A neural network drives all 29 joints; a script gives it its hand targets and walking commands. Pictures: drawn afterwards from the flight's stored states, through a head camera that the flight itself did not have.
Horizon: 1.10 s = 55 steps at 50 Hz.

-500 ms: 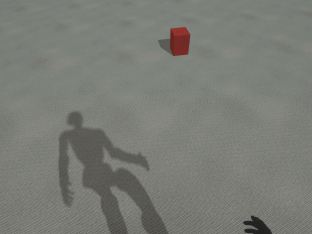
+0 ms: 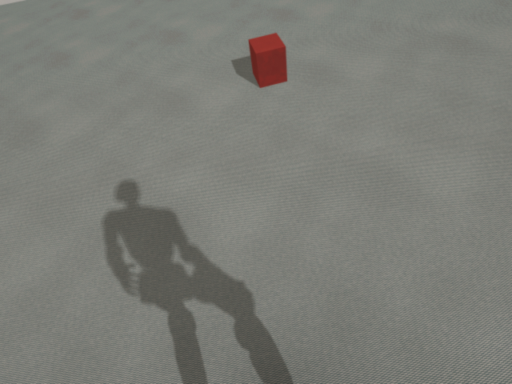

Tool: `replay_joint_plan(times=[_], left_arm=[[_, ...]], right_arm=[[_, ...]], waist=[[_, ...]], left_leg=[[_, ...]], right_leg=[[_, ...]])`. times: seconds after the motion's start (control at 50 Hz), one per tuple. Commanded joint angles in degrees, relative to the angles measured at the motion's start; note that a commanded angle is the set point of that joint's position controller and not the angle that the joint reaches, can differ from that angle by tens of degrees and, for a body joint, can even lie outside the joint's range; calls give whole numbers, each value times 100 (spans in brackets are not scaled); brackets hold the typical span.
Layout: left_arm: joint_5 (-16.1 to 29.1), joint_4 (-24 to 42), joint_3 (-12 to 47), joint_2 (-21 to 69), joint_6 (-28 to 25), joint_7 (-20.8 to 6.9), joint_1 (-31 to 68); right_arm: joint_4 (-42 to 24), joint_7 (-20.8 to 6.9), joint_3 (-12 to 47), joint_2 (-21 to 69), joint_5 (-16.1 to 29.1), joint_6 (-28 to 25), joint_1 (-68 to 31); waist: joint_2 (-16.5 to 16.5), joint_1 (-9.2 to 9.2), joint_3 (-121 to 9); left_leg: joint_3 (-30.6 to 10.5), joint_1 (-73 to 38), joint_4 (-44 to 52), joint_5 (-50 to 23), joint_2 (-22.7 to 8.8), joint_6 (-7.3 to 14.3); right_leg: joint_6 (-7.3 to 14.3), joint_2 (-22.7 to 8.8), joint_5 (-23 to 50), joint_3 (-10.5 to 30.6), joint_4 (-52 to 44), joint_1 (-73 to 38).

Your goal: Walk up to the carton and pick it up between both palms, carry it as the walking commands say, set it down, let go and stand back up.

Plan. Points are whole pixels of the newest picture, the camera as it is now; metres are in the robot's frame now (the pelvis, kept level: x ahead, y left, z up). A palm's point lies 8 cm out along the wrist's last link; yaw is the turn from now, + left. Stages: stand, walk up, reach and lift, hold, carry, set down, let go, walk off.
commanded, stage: walk up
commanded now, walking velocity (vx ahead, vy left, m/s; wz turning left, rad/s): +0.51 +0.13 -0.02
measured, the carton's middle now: (268, 60) +2.14 -0.08 -0.65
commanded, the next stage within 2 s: none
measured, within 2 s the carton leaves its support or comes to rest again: neither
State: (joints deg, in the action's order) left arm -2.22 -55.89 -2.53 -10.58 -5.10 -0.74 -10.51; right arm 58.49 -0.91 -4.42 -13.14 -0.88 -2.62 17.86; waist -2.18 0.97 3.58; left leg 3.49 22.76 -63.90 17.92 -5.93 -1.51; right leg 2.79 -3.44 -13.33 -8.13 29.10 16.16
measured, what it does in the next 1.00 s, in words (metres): walks ahead: left foot, then right foot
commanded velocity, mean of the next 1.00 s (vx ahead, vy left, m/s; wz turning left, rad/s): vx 0.50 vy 0.08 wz -0.01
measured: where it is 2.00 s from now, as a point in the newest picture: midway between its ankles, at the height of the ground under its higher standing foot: (277, 205)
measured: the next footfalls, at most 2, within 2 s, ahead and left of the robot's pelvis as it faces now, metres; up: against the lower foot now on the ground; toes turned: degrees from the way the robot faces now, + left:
left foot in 0.40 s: +0.35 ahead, +0.15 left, +0.00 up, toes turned +7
right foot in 0.84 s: +0.55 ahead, -0.15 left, +0.00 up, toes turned -11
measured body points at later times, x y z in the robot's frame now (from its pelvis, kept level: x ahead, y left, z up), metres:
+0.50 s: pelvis +0.26 +0.04 -0.01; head +0.30 +0.04 +0.43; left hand +0.22 +0.29 -0.16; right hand +0.37 -0.21 -0.16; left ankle +0.31 +0.14 -0.74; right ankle +0.10 -0.08 -0.64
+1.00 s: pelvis +0.49 -0.03 +0.00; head +0.52 -0.06 +0.45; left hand +0.55 +0.23 -0.13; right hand +0.51 -0.29 -0.16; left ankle +0.44 +0.11 -0.65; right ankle +0.51 -0.14 -0.74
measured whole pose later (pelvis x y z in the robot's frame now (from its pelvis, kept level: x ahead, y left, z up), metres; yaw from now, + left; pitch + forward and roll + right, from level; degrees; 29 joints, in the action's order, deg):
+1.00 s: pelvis +0.49 -0.03 +0.00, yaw -2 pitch +1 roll +1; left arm -2.1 -57.0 -3.4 -11.3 -4.7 0.2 -14.2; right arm 57.5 -1.2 -5.0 -13.4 -1.5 -2.4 16.5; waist -2.4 -0.8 2.3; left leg 4.4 25.7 -65.4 17.1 -5.2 -1.3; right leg 0.4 -4.8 -12.9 -7.6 28.6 16.7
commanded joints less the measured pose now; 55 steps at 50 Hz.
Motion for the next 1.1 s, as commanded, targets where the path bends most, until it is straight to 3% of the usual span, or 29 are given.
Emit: replay_joint_plan(times=[0.0,0.04,0.08,0.12,0.16,0.18,0.24,0.3,0.34,0.38,0.4,0.42,0.46,0.48,0.5,0.56,0.62,0.72,0.76,0.78,0.82,0.84,0.86,0.9,0.92,0.94,1.02,1.04,1.08], left_arm=[[69,-85,-120,-483,-152,29,-761],[157,-270,-124,-749,-311,63,-1020],[75,-420,-25,-402,-233,129,-1295],[79,-414,-178,-786,-177,206,-1452],[121,-403,-114,-750,-178,159,-1443],[173,-551,-89,-620,-173,147,-1368],[149,-701,-62,-772,-130,257,-1826],[113,-718,-120,-820,-148,324,-1807],[179,-776,-50,-739,-65,193,-1812],[185,-536,-178,-868,-3,207,-1397],[98,-388,-179,-828,-27,139,-1429],[350,-250,-105,-159,-80,133,-1742],[200,-162,-372,-947,-71,53,-708],[224,-84,-380,-702,-50,52,-674],[50,-181,-281,-342,62,59,-951],[40,-142,-231,-235,254,-88,-915],[26,305,-142,-112,401,-71,-202],[69,551,-194,-528,339,-180,703],[56,605,-152,-597,280,-228,720],[14,551,-215,-701,207,-233,713],[4,-102,-370,-1125,69,-3,-1059],[-90,-155,-486,-1564,35,11,-1799],[12,-130,-529,-1702,87,85,-1804],[75,169,-368,-1217,64,67,-992],[66,-15,-304,-1018,76,107,-768],[30,142,-271,-991,-27,135,-544],[28,-173,-174,-814,-17,123,-813],[-13,-146,-189,-984,-96,111,-803],[47,-386,-193,-796,-117,119,-1118]], right_arm=[[-100,-103,-214,-497,-61,104,323],[-224,-70,-127,-320,0,189,232],[-336,-186,-81,20,-47,273,-251],[-485,-191,-111,-236,-55,282,-950],[-557,-259,-48,-151,-56,272,-1062],[-654,-327,-7,25,-37,288,-1103],[-984,-340,98,-43,-4,14,-2060],[-806,-257,30,-250,18,48,-1609],[-854,-155,6,-334,-37,17,-1451],[-308,-47,-263,-987,-78,-43,366],[-155,35,-309,-1331,-128,-141,1265],[-6,27,-336,-1698,-103,-202,1339],[-146,53,-30,-787,-114,-226,93],[-114,-8,71,-299,-58,-212,-171],[-139,44,92,-243,-69,-262,-210],[-102,93,92,-298,22,-313,-234],[-76,95,5,-643,-57,-305,144],[-142,8,-21,-720,-28,-268,140],[-61,-3,-52,-830,-26,-235,434],[158,1,-20,-552,51,-175,644],[200,43,-14,-348,-85,-129,813],[-170,74,7,-236,-4,-131,755],[-341,115,-136,-419,1,-99,584],[-424,17,-48,-121,4,-124,-31],[-473,-47,-91,-223,-64,-106,-148],[-286,-6,-32,65,-58,-54,104],[-519,-192,44,190,-84,146,-302],[-519,-185,6,13,-35,203,-517],[-769,-211,81,58,-121,213,-1005]], waist=[[748,-207,-554],[1195,-19,-216],[1361,-129,-35],[545,-370,52],[690,-333,193],[1459,-162,490],[1167,-711,583],[819,-389,488],[1887,-448,154],[766,479,-1180],[-159,727,-2133],[-1917,681,-2377],[143,299,-998],[422,13,-689],[-286,-165,-462],[-520,-387,-303],[-778,-158,16],[-345,-108,408],[-1153,139,-196],[-479,133,92],[666,-700,-775],[1992,-991,-948],[1952,-875,-1363],[990,-665,-939],[1687,-506,-246],[858,-337,-520],[1189,-227,-180],[681,-232,-74],[1296,-390,202]], left_leg=[[-249,1337,-262,-546,-202,-12],[-214,1551,-184,-439,-192,-8],[-199,1487,398,-1041,-173,-9],[-61,1809,972,-960,-191,-212],[67,1503,984,-1460,-77,-187],[133,1562,1792,-1798,-90,-122],[651,1182,3134,-1909,134,-125],[509,481,3180,-1464,241,100],[901,11,3337,-1063,613,362],[71,-2724,3719,-1118,166,768],[-1250,-4003,3502,-2330,-1105,995],[-3220,-4784,4363,-2090,-1989,1496],[-2830,-3179,4784,-1580,-1743,1284],[-2252,-2143,4971,-1643,-1538,1109],[-1808,-1557,5041,-2251,-1357,870],[-474,-1156,5052,-2662,-723,647],[-306,-545,5446,-848,-689,740],[-395,-748,5635,-638,-1022,689],[-21,-1469,5351,-525,-764,618],[17,-1302,4964,-666,-694,669],[422,-817,2756,-1074,-369,522],[663,543,769,1025,240,146],[92,1697,-296,1289,536,20],[-436,1700,-865,344,-167,76],[-395,1669,-562,-97,-277,27],[-384,1444,-440,-224,-313,49],[-114,658,817,-380,-220,-62],[56,604,1316,-834,-209,-122],[160,602,2053,-924,-174,-258]], right_leg=[[189,-1292,2367,1404,-1399,-1800],[12,-1389,3899,1129,-1258,-1731],[82,-1311,2986,934,-1626,-1402],[401,-1474,2377,1095,-1713,-1883],[114,-1337,2237,1078,-1953,-1374],[102,-1160,2713,452,-1936,-1423],[136,-1132,3696,352,-1719,-1811],[190,-1342,3388,424,-1537,-1736],[182,-1013,4661,116,-697,-2049],[37,-846,3261,179,1892,-817],[-50,-287,390,178,3825,212],[-110,224,-1565,814,5074,2127],[-113,-244,-933,1085,5141,2584],[-101,-551,-442,1045,4754,2085],[-101,-620,-337,1034,4312,1587],[-169,-519,-38,629,3527,1176],[-402,-584,95,508,1949,810],[-380,-576,625,502,791,717],[-454,-457,519,283,373,506],[-418,-158,565,-186,308,214],[-299,-78,-118,-169,-55,-1735],[-15,-2054,-1359,2529,-1131,-2411],[618,-2777,-2146,4568,-2021,-2929],[518,-2170,-1379,3063,-1617,-1758],[242,-1787,-485,2205,-1637,-1331],[311,-2071,-91,2392,-1745,-1121],[149,-1321,55,1030,-1787,-192],[282,-1506,193,1023,-2073,-53],[282,-1490,175,896,-2141,-232]])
